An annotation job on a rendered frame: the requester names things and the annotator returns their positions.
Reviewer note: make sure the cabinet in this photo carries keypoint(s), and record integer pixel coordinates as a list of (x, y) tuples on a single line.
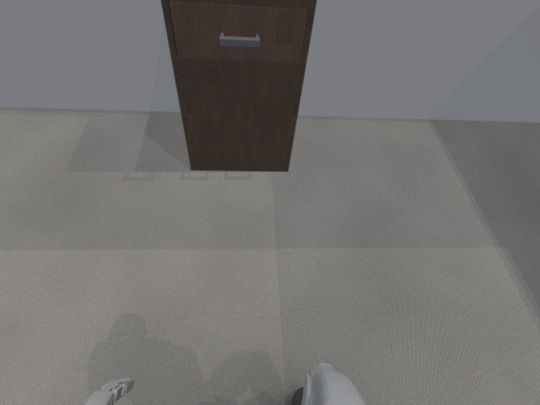
[(239, 115)]

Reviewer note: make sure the right robot thigh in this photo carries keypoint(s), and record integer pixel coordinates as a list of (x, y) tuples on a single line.
[(329, 387)]

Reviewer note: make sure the left robot hand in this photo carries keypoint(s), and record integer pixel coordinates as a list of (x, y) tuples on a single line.
[(111, 392)]

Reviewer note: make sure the handle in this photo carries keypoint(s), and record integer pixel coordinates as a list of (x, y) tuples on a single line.
[(239, 41)]

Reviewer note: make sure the drawer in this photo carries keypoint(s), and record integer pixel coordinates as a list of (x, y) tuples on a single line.
[(197, 27)]

